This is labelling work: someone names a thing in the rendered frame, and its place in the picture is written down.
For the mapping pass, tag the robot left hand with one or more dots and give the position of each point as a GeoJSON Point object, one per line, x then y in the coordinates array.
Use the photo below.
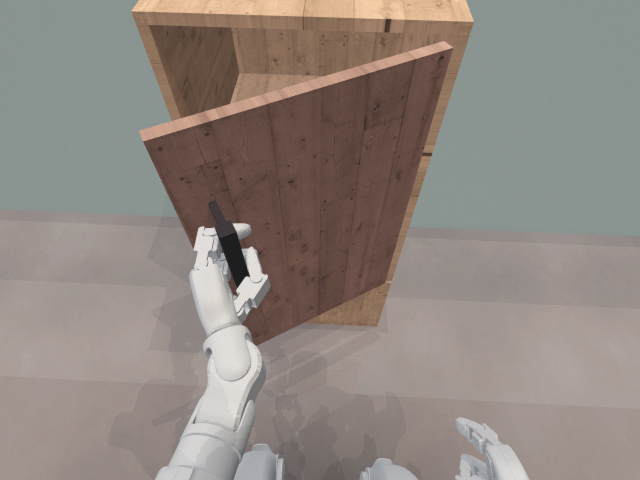
{"type": "Point", "coordinates": [209, 282]}

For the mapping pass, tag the robot right hand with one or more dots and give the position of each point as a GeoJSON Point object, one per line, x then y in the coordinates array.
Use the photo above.
{"type": "Point", "coordinates": [501, 461]}

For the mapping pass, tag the left robot thigh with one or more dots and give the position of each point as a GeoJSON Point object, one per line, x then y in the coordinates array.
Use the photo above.
{"type": "Point", "coordinates": [260, 465]}

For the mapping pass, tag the left robot forearm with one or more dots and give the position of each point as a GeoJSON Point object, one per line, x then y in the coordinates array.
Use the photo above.
{"type": "Point", "coordinates": [214, 440]}

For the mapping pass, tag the cupboard door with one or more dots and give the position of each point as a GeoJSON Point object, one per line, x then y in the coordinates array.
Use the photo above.
{"type": "Point", "coordinates": [322, 171]}

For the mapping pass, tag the robot right shin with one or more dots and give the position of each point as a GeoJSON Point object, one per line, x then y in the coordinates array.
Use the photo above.
{"type": "Point", "coordinates": [383, 461]}

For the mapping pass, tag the handle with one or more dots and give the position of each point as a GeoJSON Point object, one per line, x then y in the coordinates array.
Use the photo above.
{"type": "Point", "coordinates": [230, 244]}

